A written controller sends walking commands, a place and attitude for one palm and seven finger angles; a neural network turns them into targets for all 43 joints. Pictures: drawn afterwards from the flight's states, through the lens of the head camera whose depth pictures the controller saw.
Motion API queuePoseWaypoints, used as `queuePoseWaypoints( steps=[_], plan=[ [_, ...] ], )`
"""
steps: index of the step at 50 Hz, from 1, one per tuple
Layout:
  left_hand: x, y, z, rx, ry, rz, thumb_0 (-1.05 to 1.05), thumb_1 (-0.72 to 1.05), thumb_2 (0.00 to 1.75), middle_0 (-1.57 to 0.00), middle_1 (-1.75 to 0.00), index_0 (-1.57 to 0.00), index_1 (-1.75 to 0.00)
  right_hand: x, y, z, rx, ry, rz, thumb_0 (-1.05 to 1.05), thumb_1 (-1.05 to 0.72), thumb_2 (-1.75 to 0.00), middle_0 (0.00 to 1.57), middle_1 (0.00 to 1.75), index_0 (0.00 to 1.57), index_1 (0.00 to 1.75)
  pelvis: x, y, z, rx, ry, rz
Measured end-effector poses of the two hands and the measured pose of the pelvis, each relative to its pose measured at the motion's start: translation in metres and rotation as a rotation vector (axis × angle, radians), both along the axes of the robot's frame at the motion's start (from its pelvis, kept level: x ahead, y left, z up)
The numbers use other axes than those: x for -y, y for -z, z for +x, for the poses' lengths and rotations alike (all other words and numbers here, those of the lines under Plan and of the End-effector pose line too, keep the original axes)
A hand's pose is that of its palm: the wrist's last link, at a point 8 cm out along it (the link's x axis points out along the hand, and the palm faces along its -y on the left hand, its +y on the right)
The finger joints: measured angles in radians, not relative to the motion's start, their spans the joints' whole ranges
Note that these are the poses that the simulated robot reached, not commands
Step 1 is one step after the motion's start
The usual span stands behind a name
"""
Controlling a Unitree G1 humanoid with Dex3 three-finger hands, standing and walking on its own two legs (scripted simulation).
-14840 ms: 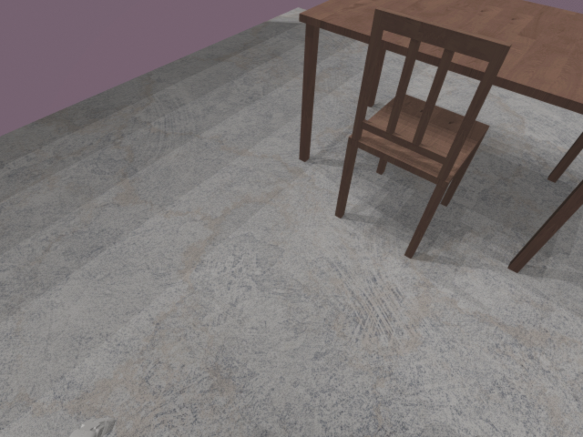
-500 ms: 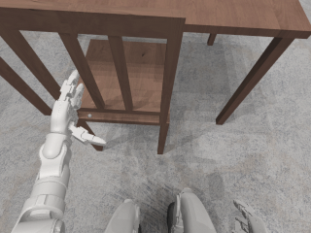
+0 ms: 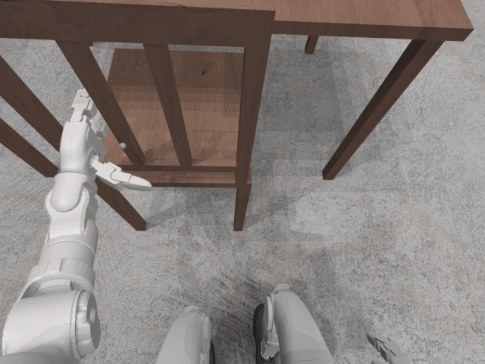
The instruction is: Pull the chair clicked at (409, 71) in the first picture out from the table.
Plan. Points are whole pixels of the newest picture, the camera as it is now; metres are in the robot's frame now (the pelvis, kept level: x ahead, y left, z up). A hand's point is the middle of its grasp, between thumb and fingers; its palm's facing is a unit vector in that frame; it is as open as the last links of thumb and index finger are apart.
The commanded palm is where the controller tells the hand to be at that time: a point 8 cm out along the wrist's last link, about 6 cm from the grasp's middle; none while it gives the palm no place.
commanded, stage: push the fingers through the gap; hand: left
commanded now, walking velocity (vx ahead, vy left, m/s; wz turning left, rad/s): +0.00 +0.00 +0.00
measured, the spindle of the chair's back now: (113, 116) +0.51 +0.19 +0.03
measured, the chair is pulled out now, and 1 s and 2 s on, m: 0.00 0.00 0.02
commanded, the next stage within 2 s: hook a spindle and tug to test in 0.60 s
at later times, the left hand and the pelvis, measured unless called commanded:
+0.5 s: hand (123, 136) +0.48 +0.18 +0.02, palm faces -0.04 -1.00 -0.04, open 16.9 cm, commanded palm +0.45 +0.22 +0.02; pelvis +0.00 +0.01 +0.00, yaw -1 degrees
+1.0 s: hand (126, 135) +0.48 +0.17 +0.02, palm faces -0.04 -1.00 -0.04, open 15.9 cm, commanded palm +0.45 +0.22 +0.02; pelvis +0.01 +0.01 +0.00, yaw +0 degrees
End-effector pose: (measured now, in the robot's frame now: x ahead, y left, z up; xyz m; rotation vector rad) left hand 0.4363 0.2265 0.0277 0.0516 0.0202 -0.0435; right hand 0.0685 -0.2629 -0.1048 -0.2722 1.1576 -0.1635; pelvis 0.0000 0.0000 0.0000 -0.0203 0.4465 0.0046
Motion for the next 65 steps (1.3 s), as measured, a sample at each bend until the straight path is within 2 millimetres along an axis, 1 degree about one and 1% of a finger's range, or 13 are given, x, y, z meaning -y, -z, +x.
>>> queuePoseWaypoints(
  steps=[13,16,18,22,31,37,40,43,46,52,55,59,65],
  plan=[
    [-0.008,0.0,0.014,0.001,-0.009,-0.01,-0.01,-0.5,0.3,-0.06,-0.08,-0.07,-0.08,-0.007,-0.002,-0.013,-0.063,0.015,-0.002,0.01,-0.9,-0.9,0.2,0.3,0.21,0.3,-0.006,-0.001,0.002,-0.009,-0.001,-0.012],
    [-0.006,-0.002,0.016,0.012,0.005,-0.009,-0.01,-0.5,0.3,-0.06,-0.08,-0.06,-0.08,-0.008,-0.002,-0.015,-0.073,0.021,0.001,0.01,-0.9,-0.9,0.2,0.3,0.21,0.3,-0.007,-0.001,0.003,-0.01,-0.002,-0.015],
    [-0.004,-0.001,0.018,0.001,0.011,-0.014,-0.01,-0.5,0.3,-0.06,-0.08,-0.06,-0.08,-0.009,-0.002,-0.015,-0.082,0.023,0.003,0.0,-0.9,-0.9,0.2,0.3,0.21,0.3,-0.008,-0.001,0.003,-0.01,-0.001,-0.015],
    [-0.003,0.005,0.02,-0.017,0.003,-0.018,-0.01,-0.5,0.3,-0.06,-0.08,-0.07,-0.08,-0.01,-0.002,-0.015,-0.089,0.026,0.002,0.0,-0.9,-0.9,0.2,0.3,0.21,0.3,-0.009,-0.001,0.004,-0.013,0.001,-0.016],
    [-0.006,0.007,0.024,-0.01,-0.004,-0.012,-0.01,-0.5,0.3,-0.06,-0.08,-0.07,-0.08,-0.012,-0.002,-0.013,-0.102,0.03,0.002,0.0,-0.9,-0.9,0.2,0.3,0.21,0.3,-0.01,-0.001,0.006,-0.019,0.002,-0.02],
    [-0.007,0.005,0.023,-0.005,0.002,-0.012,-0.01,-0.5,0.3,-0.06,-0.08,-0.07,-0.08,-0.013,-0.003,-0.01,-0.105,0.032,0.006,0.0,-0.9,-0.9,0.2,0.3,0.21,0.3,-0.01,-0.002,0.009,-0.02,0.001,-0.023],
    [-0.005,0.004,0.021,-0.008,0.004,-0.014,-0.01,-0.5,0.3,-0.07,-0.11,-0.07,-0.11,-0.014,-0.004,-0.007,-0.101,0.031,0.011,0.0,-0.9,-0.9,0.2,0.3,0.21,0.3,-0.01,-0.004,0.01,-0.018,0.0,-0.022],
    [-0.002,0.005,0.018,-0.015,0.007,-0.016,-0.01,-0.5,0.3,-0.09,-0.18,-0.1,-0.18,-0.014,-0.004,-0.004,-0.097,0.026,0.013,0.0,-0.9,-0.9,0.2,0.3,0.21,0.3,-0.01,-0.005,0.01,-0.016,-0.003,-0.022],
    [0.001,0.006,0.019,-0.016,0.002,-0.016,-0.01,-0.5,0.3,-0.12,-0.29,-0.13,-0.28,-0.013,-0.004,-0.002,-0.088,0.021,0.011,0.0,-0.9,-0.9,0.2,0.3,0.21,0.3,-0.009,-0.004,0.01,-0.015,-0.004,-0.021],
    [0.004,0.001,0.021,0.006,0.004,-0.006,-0.01,-0.5,0.3,-0.21,-0.56,-0.22,-0.56,-0.011,-0.003,0.001,-0.07,0.024,0.012,0.0,-0.9,-0.9,0.2,0.3,0.21,0.3,-0.008,-0.003,0.009,-0.013,-0.002,-0.019],
    [0.006,0.001,0.02,0.003,0.004,-0.009,-0.01,-0.47,0.31,-0.26,-0.72,-0.27,-0.71,-0.011,-0.002,0.001,-0.07,0.024,0.019,0.0,-0.9,-0.9,0.2,0.3,0.21,0.3,-0.007,-0.003,0.009,-0.011,-0.001,-0.016],
    [0.006,0.0,0.02,-0.003,-0.016,-0.012,-0.01,-0.36,0.36,-0.33,-0.93,-0.32,-0.93,-0.011,-0.001,-0.001,-0.073,0.023,0.025,0.0,-0.9,-0.9,0.2,0.3,0.21,0.3,-0.005,-0.003,0.008,-0.012,0.0,-0.012],
    [0.004,0.0,0.021,-0.003,-0.021,-0.006,-0.01,-0.1,0.47,-0.43,-1.22,-0.39,-1.22,-0.008,0.0,-0.005,-0.082,0.025,0.023,0.0,-0.9,-0.9,0.2,0.3,0.21,0.3,-0.004,-0.002,0.007,-0.013,0.001,-0.01]
  ],
)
